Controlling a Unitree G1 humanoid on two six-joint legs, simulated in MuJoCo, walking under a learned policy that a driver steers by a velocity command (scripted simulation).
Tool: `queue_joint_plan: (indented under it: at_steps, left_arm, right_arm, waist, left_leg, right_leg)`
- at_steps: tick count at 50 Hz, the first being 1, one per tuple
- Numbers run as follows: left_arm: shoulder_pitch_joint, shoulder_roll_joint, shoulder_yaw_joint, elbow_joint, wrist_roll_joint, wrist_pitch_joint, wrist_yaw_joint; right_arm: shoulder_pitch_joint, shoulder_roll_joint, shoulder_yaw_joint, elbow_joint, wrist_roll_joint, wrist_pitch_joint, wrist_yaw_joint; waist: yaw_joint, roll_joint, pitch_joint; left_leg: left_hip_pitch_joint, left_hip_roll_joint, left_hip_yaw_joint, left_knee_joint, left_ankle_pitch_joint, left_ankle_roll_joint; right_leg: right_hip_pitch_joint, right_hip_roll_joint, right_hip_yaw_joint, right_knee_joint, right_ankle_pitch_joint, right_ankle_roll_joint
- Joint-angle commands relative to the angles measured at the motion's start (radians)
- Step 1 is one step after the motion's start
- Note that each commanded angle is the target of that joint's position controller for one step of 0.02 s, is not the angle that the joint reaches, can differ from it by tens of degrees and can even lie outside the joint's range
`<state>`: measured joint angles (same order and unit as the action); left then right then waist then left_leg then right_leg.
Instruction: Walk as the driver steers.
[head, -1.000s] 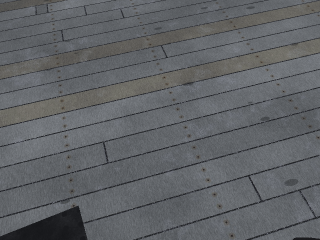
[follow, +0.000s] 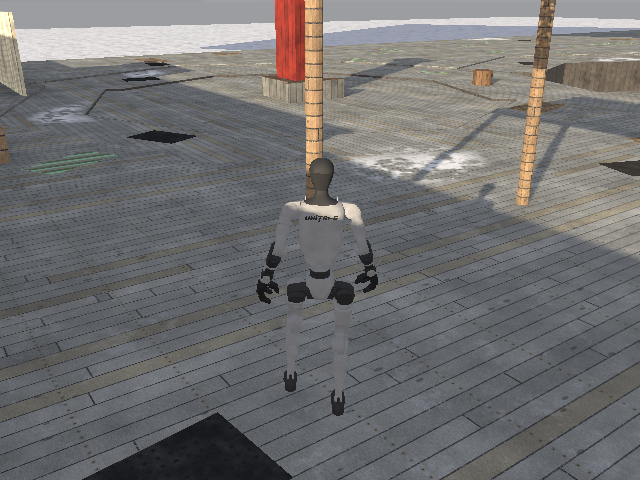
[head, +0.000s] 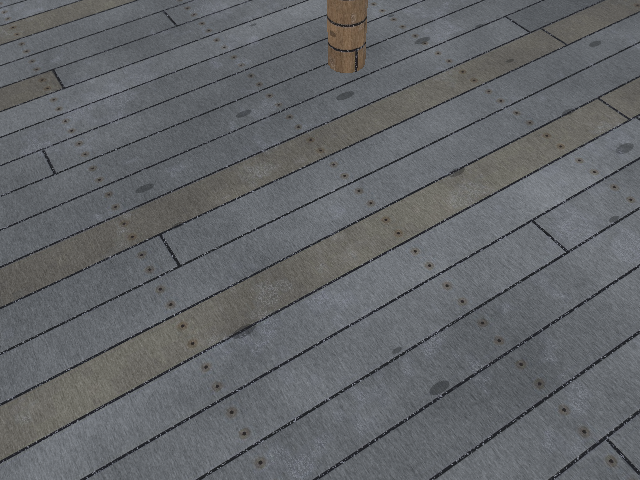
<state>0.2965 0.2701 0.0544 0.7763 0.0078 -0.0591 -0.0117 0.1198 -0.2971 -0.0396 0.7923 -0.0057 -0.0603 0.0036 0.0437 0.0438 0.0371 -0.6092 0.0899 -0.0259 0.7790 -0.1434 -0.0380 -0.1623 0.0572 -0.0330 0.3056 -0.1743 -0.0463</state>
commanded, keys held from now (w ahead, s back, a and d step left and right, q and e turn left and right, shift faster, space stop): no key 0.66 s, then w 0.34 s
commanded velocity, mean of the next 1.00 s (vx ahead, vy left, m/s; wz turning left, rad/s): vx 0.13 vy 0.00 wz -0.01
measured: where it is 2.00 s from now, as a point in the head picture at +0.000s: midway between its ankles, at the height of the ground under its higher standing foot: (348, 402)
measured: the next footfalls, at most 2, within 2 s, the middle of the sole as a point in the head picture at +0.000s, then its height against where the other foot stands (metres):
left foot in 0.12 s outside the picture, level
right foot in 1.40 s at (414, 445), level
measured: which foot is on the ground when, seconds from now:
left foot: up 0.00-0.10, down 0.12-1.00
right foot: down 0.00-0.90, up 0.92-1.00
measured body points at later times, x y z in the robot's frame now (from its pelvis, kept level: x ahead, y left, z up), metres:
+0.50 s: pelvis +0.11 +0.03 -0.01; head +0.12 +0.03 +0.44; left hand +0.16 +0.30 -0.15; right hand +0.26 -0.21 -0.13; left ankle +0.16 +0.13 -0.75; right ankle +0.04 -0.10 -0.75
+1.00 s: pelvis +0.18 +0.05 -0.02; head +0.19 +0.06 +0.43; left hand +0.20 +0.31 -0.16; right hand +0.23 -0.22 -0.15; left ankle +0.17 +0.13 -0.75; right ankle +0.07 -0.09 -0.67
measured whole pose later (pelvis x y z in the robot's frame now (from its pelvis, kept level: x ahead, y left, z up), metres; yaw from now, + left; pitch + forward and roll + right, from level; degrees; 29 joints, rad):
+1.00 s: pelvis +0.18 +0.05 -0.02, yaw +0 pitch -1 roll +0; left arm 0.34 0.24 0.05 1.02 -0.04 -0.08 0.02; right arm 0.24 -0.25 -0.07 1.04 0.02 -0.10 0.03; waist -0.02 -0.03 0.02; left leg -0.23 -0.04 0.05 0.54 -0.30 0.07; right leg -0.28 -0.01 0.05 1.07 -0.46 -0.03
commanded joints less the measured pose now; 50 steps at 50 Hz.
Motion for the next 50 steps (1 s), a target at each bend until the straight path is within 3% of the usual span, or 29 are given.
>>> queue_joint_plan:
  at_steps: [1,4,6,7,8,9,10,11,14,15,16,17,18,21,23,33,34,36,38,40,41,42,44,45,46,47,48,49,50]
  left_arm:
    - [-0.048,0.156,0.035,-0.046,-0.004,-0.011,0.011]
    - [-0.050,0.157,0.033,-0.013,-0.014,0.001,0.014]
    - [-0.051,0.132,0.024,0.003,-0.020,0.008,0.018]
    - [-0.004,0.106,0.015,0.011,0.000,0.004,0.020]
    - [0.128,0.061,0.001,0.032,0.019,-0.003,0.018]
    - [0.123,0.043,-0.009,0.047,0.014,0.009,0.027]
    - [0.076,0.077,-0.002,0.037,-0.001,0.027,0.032]
    - [0.042,0.081,0.002,0.033,-0.008,0.048,0.039]
    - [0.048,0.077,0.003,0.061,0.009,0.094,0.049]
    - [0.035,0.090,0.004,0.065,0.015,0.097,0.048]
    - [0.038,0.114,0.010,0.081,0.009,0.093,0.045]
    - [0.012,0.108,0.010,0.085,0.004,0.085,0.045]
    - [0.002,0.089,0.006,0.089,0.006,0.076,0.047]
    - [-0.001,0.090,0.007,0.117,0.003,0.051,0.048]
    - [0.003,0.083,0.007,0.136,-0.003,0.049,0.047]
    - [0.009,0.069,0.000,0.205,-0.001,0.061,0.053]
    - [0.029,0.059,-0.003,0.219,-0.002,0.060,0.053]
    - [0.021,0.082,0.003,0.221,-0.011,0.060,0.055]
    - [0.036,0.102,0.009,0.216,-0.017,0.046,0.057]
    - [0.093,0.132,0.018,0.231,-0.029,0.023,0.058]
    - [0.076,0.154,0.026,0.231,-0.031,0.011,0.057]
    - [0.065,0.148,0.027,0.232,-0.032,0.001,0.053]
    - [0.014,0.118,0.019,0.217,-0.034,-0.010,0.043]
    - [-0.033,0.113,0.017,0.197,-0.030,-0.013,0.039]
    - [-0.056,0.061,0.003,0.159,-0.031,-0.023,0.039]
    - [-0.052,0.039,-0.003,0.138,-0.025,-0.038,0.043]
    - [-0.066,0.076,0.011,0.131,-0.049,-0.049,0.036]
    - [-0.071,0.076,0.012,0.134,-0.059,-0.057,0.026]
    - [-0.081,0.070,0.017,0.138,-0.056,-0.056,0.024]
  right_arm:
    - [0.029,-0.046,-0.005,-0.032,0.001,-0.001,0.007]
    - [-0.006,-0.075,-0.015,-0.046,-0.006,-0.003,0.013]
    - [0.048,-0.094,-0.027,-0.022,-0.018,-0.007,0.012]
    - [0.062,-0.148,-0.038,-0.024,-0.024,-0.008,0.003]
    - [0.049,-0.176,-0.040,-0.033,-0.030,0.001,-0.006]
    - [0.051,-0.075,-0.019,-0.022,-0.018,0.019,-0.008]
    - [0.039,-0.036,-0.003,-0.018,-0.012,0.029,-0.003]
    - [0.015,-0.036,0.000,-0.013,-0.013,0.035,0.002]
    - [-0.120,-0.071,-0.007,-0.032,-0.012,0.043,0.008]
    - [-0.113,-0.065,-0.007,-0.025,-0.009,0.045,0.006]
    - [-0.115,-0.062,-0.008,-0.025,-0.004,0.044,0.005]
    - [-0.105,-0.057,-0.006,-0.016,-0.007,0.039,0.003]
    - [-0.095,-0.057,-0.006,-0.005,-0.007,0.032,0.000]
    - [-0.058,-0.052,-0.010,0.031,0.002,0.023,-0.008]
    - [-0.055,-0.046,-0.012,0.048,0.004,0.028,-0.009]
    - [-0.081,-0.042,-0.020,0.125,0.005,0.059,-0.017]
    - [-0.066,-0.035,-0.019,0.142,0.007,0.062,-0.019]
    - [-0.060,-0.050,-0.027,0.156,0.016,0.068,-0.024]
    - [-0.082,-0.052,-0.030,0.150,0.016,0.054,-0.024]
    - [-0.116,-0.035,-0.030,0.140,0.027,0.020,-0.011]
    - [-0.118,-0.024,-0.030,0.136,0.032,0.004,-0.004]
    - [-0.108,-0.019,-0.029,0.136,0.033,-0.011,0.003]
    - [0.002,-0.026,-0.039,0.174,0.039,-0.027,0.013]
    - [0.120,-0.060,-0.058,0.215,0.037,-0.030,0.014]
    - [0.235,-0.156,-0.088,0.249,0.035,-0.035,0.016]
    - [0.359,-0.192,-0.091,0.271,0.030,-0.038,0.026]
    - [0.294,-0.115,-0.059,0.263,0.019,-0.049,0.027]
    - [0.232,-0.077,-0.044,0.238,0.016,-0.057,0.029]
    - [0.187,-0.048,-0.033,0.225,0.012,-0.057,0.030]
  waist:
    - [-0.035,-0.124,-0.110]
    - [-0.039,-0.127,-0.102]
    - [-0.071,-0.100,-0.120]
    - [-0.055,-0.031,-0.154]
    - [0.011,0.100,-0.241]
    - [-0.020,0.155,-0.287]
    - [-0.030,0.132,-0.249]
    - [-0.025,0.115,-0.218]
    - [0.026,0.108,-0.132]
    - [0.011,0.084,-0.103]
    - [-0.010,0.023,-0.054]
    - [-0.022,-0.010,-0.038]
    - [-0.023,-0.016,-0.055]
    - [-0.035,-0.052,-0.123]
    - [-0.037,-0.057,-0.134]
    - [-0.033,-0.043,-0.057]
    - [-0.031,-0.041,-0.072]
    - [-0.037,-0.070,-0.011]
    - [-0.023,-0.102,0.067]
    - [-0.003,-0.168,0.130]
    - [-0.014,-0.212,0.162]
    - [-0.027,-0.216,0.178]
    - [-0.090,-0.187,0.137]
    - [-0.143,-0.142,0.082]
    - [-0.168,0.084,0.027]
    - [-0.202,0.248,-0.068]
    - [-0.148,0.132,-0.036]
    - [-0.119,0.061,0.004]
    - [-0.093,0.001,0.013]
  left_leg:
    - [0.189,-0.031,0.003,-0.131,0.154,0.008]
    - [0.216,-0.045,-0.008,-0.217,0.125,0.040]
    - [0.345,-0.059,0.004,-0.346,0.253,0.074]
    - [0.457,0.027,-0.074,-0.346,0.609,0.104]
    - [0.653,0.160,-0.194,-0.280,0.813,0.211]
    - [0.656,0.211,-0.276,-0.309,0.691,0.289]
    - [0.593,0.202,-0.305,-0.356,0.511,0.296]
    - [0.550,0.188,-0.315,-0.386,0.337,0.276]
    - [0.314,0.098,-0.220,-0.452,-0.076,0.177]
    - [0.268,0.051,-0.165,-0.451,-0.194,0.127]
    - [0.292,0.001,-0.100,-0.438,-0.234,0.096]
    - [0.321,-0.011,-0.093,-0.414,-0.175,0.086]
    - [0.354,-0.009,-0.094,-0.388,-0.077,0.094]
    - [0.462,-0.016,-0.065,-0.293,0.279,0.129]
    - [0.488,-0.018,-0.056,-0.274,0.348,0.138]
    - [0.461,-0.044,-0.037,-0.291,0.210,0.118]
    - [0.470,-0.056,-0.027,-0.295,0.093,0.114]
    - [0.411,-0.094,0.001,-0.278,-0.273,0.110]
    - [0.304,-0.118,0.026,-0.235,-0.397,0.099]
    - [0.169,-0.132,0.070,-0.125,-0.309,0.087]
    - [0.116,-0.114,0.082,-0.073,-0.237,0.092]
    - [0.115,-0.089,0.065,-0.070,-0.222,0.104]
    - [0.286,-0.101,0.082,-0.202,-0.210,0.127]
    - [0.475,-0.104,0.041,-0.263,-0.163,0.147]
    - [0.642,0.032,-0.253,-0.401,-0.221,0.237]
    - [0.813,0.235,-0.656,-0.575,-0.235,0.362]
    - [0.784,0.281,-0.680,-0.577,-0.243,0.353]
    - [0.732,0.249,-0.561,-0.558,-0.150,0.321]
    - [0.697,0.203,-0.451,-0.585,-0.182,0.281]
  right_leg:
    - [-0.018,-0.241,0.085,-0.044,0.603,-0.158]
    - [0.027,-0.259,0.118,0.023,0.519,-0.136]
    - [0.022,-0.210,0.117,0.120,0.398,-0.085]
    - [-0.015,-0.149,0.086,0.199,0.278,-0.034]
    - [-0.138,-0.082,0.058,0.301,-0.033,0.024]
    - [-0.165,-0.067,0.059,0.362,-0.258,0.063]
    - [-0.181,-0.076,0.074,0.376,-0.347,0.073]
    - [-0.192,-0.085,0.079,0.366,-0.349,0.073]
    - [-0.023,-0.100,0.079,0.164,-0.103,0.058]
    - [0.000,-0.110,0.085,0.126,-0.064,0.046]
    - [-0.073,-0.106,0.073,0.137,-0.140,0.034]
    - [-0.096,-0.102,0.073,0.134,-0.140,0.030]
    - [-0.089,-0.109,0.076,0.122,-0.102,0.033]
    - [-0.058,-0.113,0.079,0.124,0.045,0.047]
    - [-0.052,-0.110,0.074,0.129,0.080,0.051]
    - [-0.067,-0.103,0.062,0.107,0.010,0.044]
    - [-0.065,-0.098,0.055,0.092,-0.087,0.039]
    - [-0.120,-0.104,0.077,0.068,-0.347,-0.001]
    - [-0.137,-0.161,0.170,0.018,-0.509,-0.054]
    - [-0.067,-0.269,0.306,-0.069,-0.552,-0.112]
    - [-0.039,-0.339,0.381,-0.097,-0.516,-0.141]
    - [-0.038,-0.369,0.401,-0.082,-0.417,-0.153]
    - [-0.068,-0.309,0.292,0.010,-0.221,-0.110]
    - [-0.145,-0.236,0.203,0.135,-0.046,-0.070]
    - [-0.304,-0.080,0.026,0.455,0.052,0.012]
    - [-0.484,-0.001,0.046,0.784,-0.319,0.053]
    - [-0.580,-0.047,0.147,0.935,-0.370,0.022]
    - [-0.590,-0.091,0.156,0.968,-0.302,-0.007]
    - [-0.598,-0.136,0.137,0.934,-0.204,-0.032]
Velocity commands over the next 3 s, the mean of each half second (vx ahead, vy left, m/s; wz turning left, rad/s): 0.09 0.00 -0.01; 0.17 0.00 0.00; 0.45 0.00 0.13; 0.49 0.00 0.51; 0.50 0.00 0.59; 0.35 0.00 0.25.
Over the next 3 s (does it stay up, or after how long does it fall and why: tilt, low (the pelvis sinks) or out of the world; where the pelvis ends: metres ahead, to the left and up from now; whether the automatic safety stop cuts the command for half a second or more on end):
stays up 1.09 0.31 -0.02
